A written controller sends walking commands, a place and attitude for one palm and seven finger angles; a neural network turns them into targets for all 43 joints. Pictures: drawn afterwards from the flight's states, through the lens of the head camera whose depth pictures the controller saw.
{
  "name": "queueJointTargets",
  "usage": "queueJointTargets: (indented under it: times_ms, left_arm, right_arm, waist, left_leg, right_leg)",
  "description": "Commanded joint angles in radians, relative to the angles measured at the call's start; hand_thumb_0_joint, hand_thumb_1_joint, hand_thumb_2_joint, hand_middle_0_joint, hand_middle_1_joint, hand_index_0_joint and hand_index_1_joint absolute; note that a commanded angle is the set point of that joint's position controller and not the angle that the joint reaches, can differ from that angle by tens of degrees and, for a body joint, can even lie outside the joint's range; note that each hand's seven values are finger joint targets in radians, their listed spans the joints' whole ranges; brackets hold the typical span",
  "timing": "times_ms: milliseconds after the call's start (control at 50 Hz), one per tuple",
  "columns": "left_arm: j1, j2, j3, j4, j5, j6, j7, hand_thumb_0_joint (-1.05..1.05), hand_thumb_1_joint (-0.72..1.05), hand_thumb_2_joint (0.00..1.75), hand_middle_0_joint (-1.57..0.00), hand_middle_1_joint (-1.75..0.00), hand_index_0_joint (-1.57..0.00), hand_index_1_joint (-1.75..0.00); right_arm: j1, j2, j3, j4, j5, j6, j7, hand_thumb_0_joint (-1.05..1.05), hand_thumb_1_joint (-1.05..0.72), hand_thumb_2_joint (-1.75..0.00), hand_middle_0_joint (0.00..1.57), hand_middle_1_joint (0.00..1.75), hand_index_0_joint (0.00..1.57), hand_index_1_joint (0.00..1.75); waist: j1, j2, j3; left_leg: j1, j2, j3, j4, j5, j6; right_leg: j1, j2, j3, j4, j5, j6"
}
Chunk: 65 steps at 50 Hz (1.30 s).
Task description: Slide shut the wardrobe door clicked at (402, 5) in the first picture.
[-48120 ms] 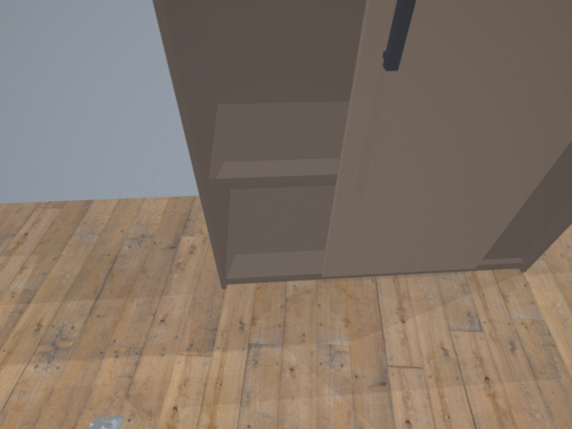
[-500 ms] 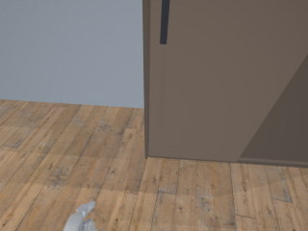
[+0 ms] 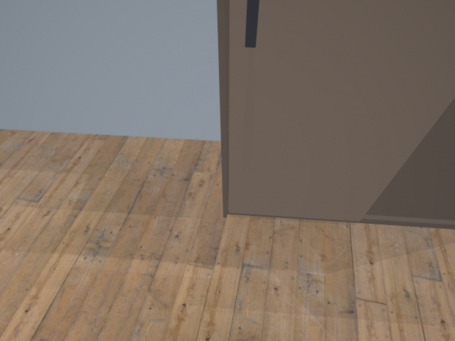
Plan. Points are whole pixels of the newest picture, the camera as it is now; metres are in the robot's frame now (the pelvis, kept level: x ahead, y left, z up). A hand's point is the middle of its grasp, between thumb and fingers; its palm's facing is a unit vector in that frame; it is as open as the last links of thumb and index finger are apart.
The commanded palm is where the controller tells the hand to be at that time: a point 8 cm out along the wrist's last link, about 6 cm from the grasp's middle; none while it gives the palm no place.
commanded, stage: let the arm hang, fingers relaxed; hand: right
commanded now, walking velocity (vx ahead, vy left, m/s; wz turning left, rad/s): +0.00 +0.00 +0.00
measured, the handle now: (253, 1) +0.74 +0.01 +0.24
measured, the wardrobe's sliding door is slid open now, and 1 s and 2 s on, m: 0.01 0.01 0.01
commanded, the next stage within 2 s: look to check the result in 0.58 s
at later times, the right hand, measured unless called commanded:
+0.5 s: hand out of the picture +0.02 -0.19 -0.17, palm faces +0.00 +0.98 -0.19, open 7.4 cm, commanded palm none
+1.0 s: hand out of the picture +0.04 -0.21 -0.17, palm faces -0.01 +0.98 -0.20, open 7.4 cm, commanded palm none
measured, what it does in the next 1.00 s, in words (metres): stands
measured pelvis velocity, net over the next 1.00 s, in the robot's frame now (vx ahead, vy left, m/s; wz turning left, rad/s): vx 0.02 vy -0.03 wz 0.02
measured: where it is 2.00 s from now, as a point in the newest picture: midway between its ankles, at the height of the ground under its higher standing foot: outside the picture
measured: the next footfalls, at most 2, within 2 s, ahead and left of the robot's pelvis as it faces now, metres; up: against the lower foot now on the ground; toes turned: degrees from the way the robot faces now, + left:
none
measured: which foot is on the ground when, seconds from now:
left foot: down 0.00-1.00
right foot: down 0.00-1.00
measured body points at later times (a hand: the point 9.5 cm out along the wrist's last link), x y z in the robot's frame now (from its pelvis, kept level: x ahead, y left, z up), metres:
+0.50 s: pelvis +0.00 -0.02 +0.01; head +0.02 -0.02 +0.46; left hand +0.00 +0.20 -0.15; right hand +0.02 -0.24 -0.15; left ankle +0.02 +0.11 -0.74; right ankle -0.02 -0.09 -0.74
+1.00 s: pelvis +0.02 -0.03 +0.01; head +0.04 -0.03 +0.46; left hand +0.02 +0.20 -0.15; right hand +0.04 -0.26 -0.16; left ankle +0.02 +0.11 -0.74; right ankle -0.02 -0.09 -0.74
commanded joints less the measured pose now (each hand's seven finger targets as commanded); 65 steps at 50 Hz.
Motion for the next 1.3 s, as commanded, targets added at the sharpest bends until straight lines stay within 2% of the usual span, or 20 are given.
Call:
queueJointTargets:
  times_ms: [0, 40, 80, 120, 180, 220, 280, 360, 440, 520, 560, 660, 720, 780, 1000, 1040, 1180, 1280]
  left_arm:
    - [-0.003, 0.101, 0.001, -0.012, -0.003, -0.032, 0.011, 0.00, 0.90, 0.90, -0.20, -0.30, -0.20, -0.30]
    - [-0.002, 0.109, 0.003, 0.007, -0.003, -0.032, 0.008, 0.00, 0.90, 0.90, -0.20, -0.30, -0.20, -0.30]
    - [0.011, 0.111, 0.004, 0.027, -0.004, -0.033, 0.006, 0.00, 0.90, 0.90, -0.20, -0.30, -0.20, -0.30]
    - [0.018, 0.110, 0.004, 0.042, -0.003, -0.034, 0.007, 0.00, 0.90, 0.90, -0.20, -0.30, -0.20, -0.30]
    - [0.029, 0.109, 0.003, 0.065, -0.004, -0.041, 0.007, 0.00, 0.90, 0.90, -0.20, -0.30, -0.20, -0.30]
    - [0.027, 0.107, 0.000, 0.075, -0.005, -0.045, 0.009, 0.00, 0.90, 0.90, -0.20, -0.30, -0.20, -0.30]
    - [0.030, 0.097, -0.003, 0.086, -0.007, -0.048, 0.011, 0.00, 0.90, 0.90, -0.20, -0.30, -0.20, -0.30]
    - [0.037, 0.096, -0.003, 0.098, -0.010, -0.050, 0.015, 0.00, 0.90, 0.90, -0.20, -0.30, -0.20, -0.30]
    - [0.038, 0.084, -0.008, 0.110, -0.009, -0.049, 0.018, 0.00, 0.90, 0.90, -0.20, -0.30, -0.20, -0.30]
    - [0.044, 0.077, -0.009, 0.112, -0.009, -0.050, 0.021, 0.00, 0.90, 0.90, -0.20, -0.30, -0.20, -0.30]
    - [0.042, 0.082, -0.007, 0.113, -0.012, -0.049, 0.021, 0.00, 0.90, 0.90, -0.20, -0.30, -0.20, -0.30]
    - [0.048, 0.087, -0.006, 0.113, -0.013, -0.052, 0.024, 0.00, 0.90, 0.90, -0.20, -0.30, -0.20, -0.30]
    - [0.046, 0.078, -0.007, 0.118, -0.010, -0.053, 0.025, 0.00, 0.90, 0.90, -0.20, -0.30, -0.20, -0.30]
    - [0.042, 0.085, -0.005, 0.116, -0.011, -0.054, 0.024, 0.00, 0.90, 0.90, -0.20, -0.30, -0.20, -0.30]
    - [0.026, 0.109, 0.002, 0.114, -0.009, -0.057, 0.027, 0.00, 0.90, 0.90, -0.20, -0.30, -0.20, -0.30]
    - [0.023, 0.116, 0.001, 0.116, -0.010, -0.056, 0.028, 0.00, 0.90, 0.90, -0.20, -0.30, -0.20, -0.30]
    - [0.000, 0.138, 0.007, 0.109, -0.011, -0.057, 0.024, 0.00, 0.90, 0.90, -0.20, -0.30, -0.20, -0.30]
    - [-0.020, 0.157, 0.008, 0.107, -0.011, -0.057, 0.022, 0.00, 0.90, 0.90, -0.20, -0.30, -0.20, -0.30]
  right_arm:
    - [-0.010, -0.095, -0.013, 0.007, 0.004, -0.012, 0.003, 0.00, -0.90, -0.90, 0.20, 0.30, 0.20, 0.30]
    - [-0.014, -0.101, -0.011, 0.039, 0.002, -0.011, 0.007, 0.00, -0.90, -0.90, 0.20, 0.30, 0.20, 0.30]
    - [-0.015, -0.101, -0.010, 0.062, 0.001, -0.013, 0.008, 0.00, -0.90, -0.90, 0.20, 0.30, 0.20, 0.30]
    - [-0.014, -0.097, -0.010, 0.081, 0.001, -0.013, 0.008, 0.00, -0.90, -0.90, 0.20, 0.30, 0.20, 0.30]
    - [-0.008, -0.094, -0.010, 0.102, 0.000, -0.017, 0.006, 0.00, -0.90, -0.90, 0.20, 0.30, 0.20, 0.30]
    - [0.000, -0.093, -0.010, 0.114, 0.000, -0.018, 0.005, 0.00, -0.90, -0.90, 0.20, 0.30, 0.20, 0.30]
    - [0.015, -0.085, -0.007, 0.130, 0.000, -0.020, 0.002, 0.00, -0.90, -0.90, 0.20, 0.30, 0.20, 0.30]
    - [0.029, -0.084, -0.008, 0.143, 0.000, -0.021, -0.001, 0.00, -0.90, -0.90, 0.20, 0.30, 0.20, 0.30]
    - [0.038, -0.069, -0.004, 0.157, 0.000, -0.017, -0.002, 0.00, -0.90, -0.90, 0.20, 0.30, 0.20, 0.30]
    - [0.052, -0.062, -0.004, 0.166, 0.000, -0.019, -0.003, 0.00, -0.90, -0.90, 0.20, 0.30, 0.20, 0.30]
    - [0.057, -0.064, -0.004, 0.165, -0.001, -0.018, -0.004, 0.00, -0.90, -0.90, 0.20, 0.30, 0.20, 0.30]
    - [0.062, -0.062, -0.005, 0.165, -0.001, -0.018, -0.006, 0.00, -0.90, -0.90, 0.20, 0.30, 0.20, 0.30]
    - [0.059, -0.055, -0.003, 0.168, 0.000, -0.016, -0.006, 0.00, -0.90, -0.90, 0.20, 0.30, 0.20, 0.30]
    - [0.055, -0.065, -0.005, 0.165, -0.001, -0.018, -0.006, 0.00, -0.90, -0.90, 0.20, 0.30, 0.20, 0.30]
    - [0.034, -0.084, -0.013, 0.153, -0.001, -0.017, -0.007, 0.00, -0.90, -0.90, 0.20, 0.30, 0.20, 0.30]
    - [0.024, -0.088, -0.014, 0.152, 0.000, -0.015, -0.007, 0.00, -0.90, -0.90, 0.20, 0.30, 0.20, 0.30]
    - [0.003, -0.115, -0.017, 0.141, -0.002, -0.020, -0.004, 0.00, -0.90, -0.90, 0.20, 0.30, 0.20, 0.30]
    - [-0.014, -0.133, -0.018, 0.136, -0.002, -0.020, -0.003, 0.00, -0.90, -0.90, 0.20, 0.30, 0.20, 0.30]
  waist:
    - [-0.024, -0.104, -0.056]
    - [-0.024, -0.042, -0.016]
    - [-0.020, -0.006, -0.011]
    - [-0.019, 0.005, 0.007]
    - [-0.018, 0.031, -0.004]
    - [-0.021, 0.006, -0.003]
    - [-0.019, 0.024, -0.017]
    - [-0.020, 0.004, -0.022]
    - [-0.018, -0.017, 0.010]
    - [-0.018, -0.016, -0.009]
    - [-0.020, -0.007, 0.005]
    - [-0.020, 0.002, -0.012]
    - [-0.019, -0.015, -0.002]
    - [-0.020, 0.002, -0.007]
    - [-0.019, -0.008, -0.017]
    - [-0.019, -0.022, -0.007]
    - [-0.020, 0.012, -0.014]
    - [-0.018, -0.010, -0.018]
  left_leg:
    - [0.127, 0.093, -0.080, -0.104, 0.123, -0.005]
    - [0.116, 0.093, -0.087, -0.140, 0.067, -0.002]
    - [0.112, 0.095, -0.090, -0.155, 0.044, -0.002]
    - [0.094, 0.095, -0.091, -0.156, 0.043, -0.001]
    - [0.095, 0.102, -0.089, -0.147, 0.072, -0.002]
    - [0.092, 0.108, -0.088, -0.141, 0.096, -0.002]
    - [0.091, 0.111, -0.092, -0.137, 0.118, -0.001]
    - [0.096, 0.112, -0.093, -0.131, 0.149, 0.001]
    - [0.081, 0.112, -0.092, -0.131, 0.122, -0.002]
    - [0.093, 0.113, -0.092, -0.129, 0.140, 0.000]
    - [0.085, 0.111, -0.092, -0.133, 0.126, 0.000]
    - [0.097, 0.112, -0.089, -0.120, 0.157, 0.001]
    - [0.090, 0.113, -0.085, -0.116, 0.151, 0.000]
    - [0.099, 0.116, -0.086, -0.116, 0.168, 0.002]
    - [0.109, 0.113, -0.080, -0.094, 0.206, 0.005]
    - [0.107, 0.109, -0.079, -0.092, 0.185, 0.004]
    - [0.123, 0.117, -0.086, -0.105, 0.207, 0.007]
    - [0.129, 0.119, -0.086, -0.108, 0.214, 0.009]
  right_leg:
    - [-0.021, -0.145, 0.126, -0.212, 0.221, 0.003]
    - [-0.047, -0.134, 0.132, -0.248, 0.091, 0.002]
    - [-0.047, -0.127, 0.130, -0.262, 0.040, 0.001]
    - [-0.040, -0.125, 0.133, -0.277, 0.024, -0.001]
    - [-0.017, -0.125, 0.130, -0.276, 0.073, -0.003]
    - [-0.002, -0.124, 0.125, -0.273, 0.119, -0.003]
    - [0.024, -0.121, 0.113, -0.258, 0.175, -0.003]
    - [0.045, -0.120, 0.102, -0.241, 0.235, -0.003]
    - [0.033, -0.119, 0.104, -0.256, 0.204, 0.000]
    - [0.048, -0.117, 0.102, -0.246, 0.229, -0.002]
    - [0.042, -0.118, 0.102, -0.246, 0.214, -0.003]
    - [0.060, -0.120, 0.099, -0.235, 0.271, -0.005]
    - [0.061, -0.120, 0.102, -0.242, 0.276, -0.002]
    - [0.063, -0.120, 0.100, -0.235, 0.290, -0.005]
    - [0.097, -0.123, 0.099, -0.231, 0.395, 0.005]
    - [0.092, -0.126, 0.104, -0.239, 0.395, 0.011]
    - [0.095, -0.125, 0.102, -0.240, 0.376, 0.005]
    - [0.102, -0.125, 0.102, -0.243, 0.384, 0.009]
